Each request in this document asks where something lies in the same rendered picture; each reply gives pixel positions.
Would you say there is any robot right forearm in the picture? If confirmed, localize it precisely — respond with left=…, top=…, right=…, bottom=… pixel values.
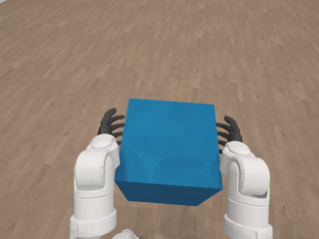
left=219, top=140, right=273, bottom=239

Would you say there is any carton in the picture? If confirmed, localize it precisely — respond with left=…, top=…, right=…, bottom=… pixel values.
left=114, top=98, right=223, bottom=206

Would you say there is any robot right hand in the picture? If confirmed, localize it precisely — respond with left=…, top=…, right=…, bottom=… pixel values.
left=216, top=116, right=243, bottom=154

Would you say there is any left robot shin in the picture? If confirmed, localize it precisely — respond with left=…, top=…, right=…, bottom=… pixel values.
left=122, top=229, right=134, bottom=234

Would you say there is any robot left forearm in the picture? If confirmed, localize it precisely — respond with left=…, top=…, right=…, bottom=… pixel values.
left=69, top=133, right=121, bottom=239

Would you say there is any robot left hand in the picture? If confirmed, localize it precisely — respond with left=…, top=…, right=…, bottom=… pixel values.
left=97, top=108, right=125, bottom=145

